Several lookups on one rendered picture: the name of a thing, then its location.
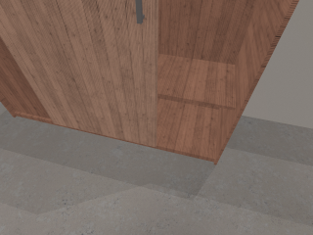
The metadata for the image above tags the handle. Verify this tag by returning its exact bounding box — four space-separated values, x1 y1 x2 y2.
135 0 145 24

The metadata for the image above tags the wardrobe door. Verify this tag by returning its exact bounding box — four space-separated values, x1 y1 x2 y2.
0 37 51 119
0 0 158 147

